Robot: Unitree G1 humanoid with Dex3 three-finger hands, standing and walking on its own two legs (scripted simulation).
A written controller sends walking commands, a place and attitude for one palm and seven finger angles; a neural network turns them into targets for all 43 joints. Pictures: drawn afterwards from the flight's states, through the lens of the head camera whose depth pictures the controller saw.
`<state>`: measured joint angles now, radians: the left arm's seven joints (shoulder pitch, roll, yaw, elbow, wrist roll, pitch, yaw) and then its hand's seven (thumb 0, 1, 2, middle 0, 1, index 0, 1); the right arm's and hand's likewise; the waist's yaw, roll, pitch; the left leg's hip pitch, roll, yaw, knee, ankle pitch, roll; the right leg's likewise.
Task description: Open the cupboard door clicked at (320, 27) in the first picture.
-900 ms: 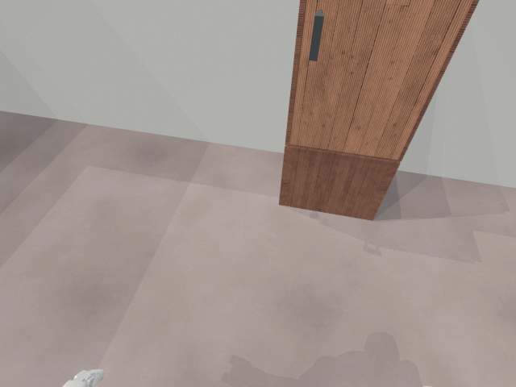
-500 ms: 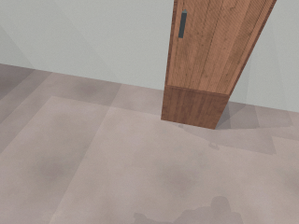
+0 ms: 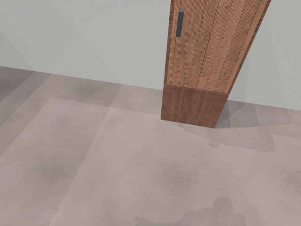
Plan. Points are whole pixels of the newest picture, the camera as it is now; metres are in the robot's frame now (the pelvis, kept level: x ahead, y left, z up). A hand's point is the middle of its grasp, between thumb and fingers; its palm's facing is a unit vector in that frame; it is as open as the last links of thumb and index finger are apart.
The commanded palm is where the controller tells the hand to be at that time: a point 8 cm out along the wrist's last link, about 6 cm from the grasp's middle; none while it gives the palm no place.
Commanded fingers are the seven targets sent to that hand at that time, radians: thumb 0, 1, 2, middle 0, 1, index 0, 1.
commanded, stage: look at it before walking up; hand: left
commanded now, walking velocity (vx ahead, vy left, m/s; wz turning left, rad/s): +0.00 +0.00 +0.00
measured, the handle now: (180, 22) +1.06 -0.09 +0.09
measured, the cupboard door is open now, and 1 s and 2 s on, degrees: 0 0 0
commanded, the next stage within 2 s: walk to a spot facing it in 0.54 s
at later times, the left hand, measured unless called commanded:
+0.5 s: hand out of the picture +0.08 +0.25 -0.16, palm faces -0.03 -0.94 -0.33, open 7.3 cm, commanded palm none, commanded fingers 0.00 0.90 0.90 -0.20 -0.30 -0.20 -0.30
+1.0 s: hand out of the picture +0.07 +0.19 -0.18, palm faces -0.13 -0.95 -0.28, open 7.3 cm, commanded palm none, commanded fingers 0.00 0.90 0.90 -0.20 -0.30 -0.20 -0.30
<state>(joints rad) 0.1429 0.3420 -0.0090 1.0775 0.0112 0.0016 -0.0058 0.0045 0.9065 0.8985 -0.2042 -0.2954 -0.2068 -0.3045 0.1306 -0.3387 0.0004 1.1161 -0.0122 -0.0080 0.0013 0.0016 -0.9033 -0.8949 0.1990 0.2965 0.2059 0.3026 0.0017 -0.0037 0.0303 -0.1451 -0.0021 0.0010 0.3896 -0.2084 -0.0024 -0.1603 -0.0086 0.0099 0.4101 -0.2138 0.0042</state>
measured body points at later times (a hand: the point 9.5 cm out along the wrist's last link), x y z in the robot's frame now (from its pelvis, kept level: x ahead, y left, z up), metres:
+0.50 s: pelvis +0.01 +0.00 +0.00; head +0.01 +0.00 +0.45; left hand +0.08 +0.29 -0.13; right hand +0.09 -0.30 -0.13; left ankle +0.00 +0.12 -0.74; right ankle +0.01 -0.12 -0.74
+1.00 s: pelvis -0.01 -0.02 -0.02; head +0.02 -0.03 +0.43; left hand +0.08 +0.24 -0.16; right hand +0.05 -0.28 -0.17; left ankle +0.00 +0.12 -0.74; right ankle -0.01 -0.11 -0.73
